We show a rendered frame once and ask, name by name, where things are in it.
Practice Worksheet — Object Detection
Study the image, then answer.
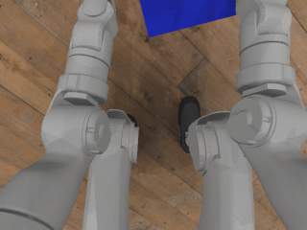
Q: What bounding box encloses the left robot forearm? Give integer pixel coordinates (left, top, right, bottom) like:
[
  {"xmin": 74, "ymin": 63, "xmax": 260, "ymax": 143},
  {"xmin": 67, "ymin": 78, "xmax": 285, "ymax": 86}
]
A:
[{"xmin": 41, "ymin": 0, "xmax": 119, "ymax": 141}]

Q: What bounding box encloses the left robot foot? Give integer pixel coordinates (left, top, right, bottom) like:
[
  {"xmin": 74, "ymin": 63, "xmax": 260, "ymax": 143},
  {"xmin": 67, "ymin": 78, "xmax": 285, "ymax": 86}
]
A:
[{"xmin": 127, "ymin": 114, "xmax": 137, "ymax": 127}]

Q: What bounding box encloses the right robot forearm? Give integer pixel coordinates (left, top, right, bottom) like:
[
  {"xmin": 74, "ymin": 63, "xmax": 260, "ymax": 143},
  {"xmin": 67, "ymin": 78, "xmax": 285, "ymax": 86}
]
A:
[{"xmin": 235, "ymin": 0, "xmax": 305, "ymax": 109}]

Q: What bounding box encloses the left robot upper arm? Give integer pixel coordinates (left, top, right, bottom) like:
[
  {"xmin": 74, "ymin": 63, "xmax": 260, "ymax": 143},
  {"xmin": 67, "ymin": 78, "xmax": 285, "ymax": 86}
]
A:
[{"xmin": 0, "ymin": 104, "xmax": 111, "ymax": 230}]

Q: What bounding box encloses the robot right shin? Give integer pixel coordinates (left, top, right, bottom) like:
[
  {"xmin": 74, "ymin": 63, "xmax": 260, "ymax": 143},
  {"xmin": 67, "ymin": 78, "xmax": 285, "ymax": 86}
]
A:
[{"xmin": 185, "ymin": 111, "xmax": 231, "ymax": 158}]

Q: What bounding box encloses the carton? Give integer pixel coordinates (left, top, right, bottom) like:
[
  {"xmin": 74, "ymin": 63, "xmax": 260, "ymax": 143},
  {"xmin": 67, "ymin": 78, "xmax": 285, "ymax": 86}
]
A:
[{"xmin": 139, "ymin": 0, "xmax": 236, "ymax": 37}]

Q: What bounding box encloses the right robot upper arm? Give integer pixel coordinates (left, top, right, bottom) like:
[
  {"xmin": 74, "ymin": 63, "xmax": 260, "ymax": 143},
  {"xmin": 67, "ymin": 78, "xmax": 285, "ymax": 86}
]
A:
[{"xmin": 226, "ymin": 94, "xmax": 307, "ymax": 230}]

